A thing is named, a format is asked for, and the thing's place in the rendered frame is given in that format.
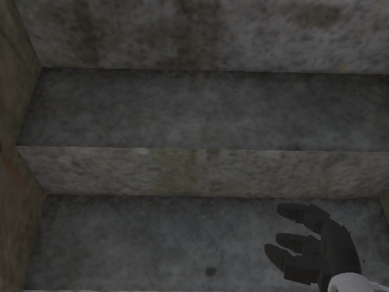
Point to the robot right hand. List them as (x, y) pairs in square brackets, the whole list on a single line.
[(321, 259)]

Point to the right robot forearm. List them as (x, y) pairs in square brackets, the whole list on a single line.
[(349, 282)]

